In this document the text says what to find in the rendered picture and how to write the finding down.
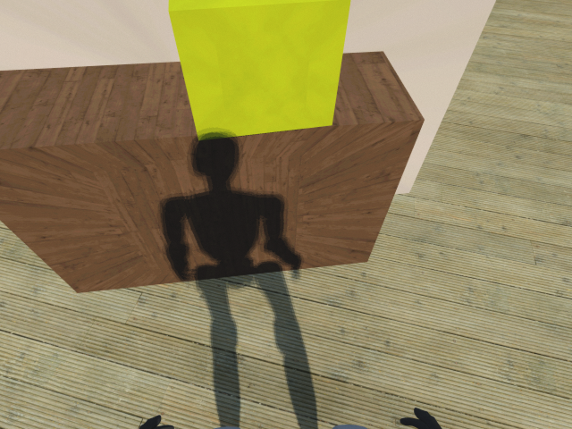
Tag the robot right hand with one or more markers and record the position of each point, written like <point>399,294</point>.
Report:
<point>424,421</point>

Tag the pedestal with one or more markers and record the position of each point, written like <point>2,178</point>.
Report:
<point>103,177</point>

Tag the carton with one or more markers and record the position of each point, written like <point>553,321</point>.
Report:
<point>259,66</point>

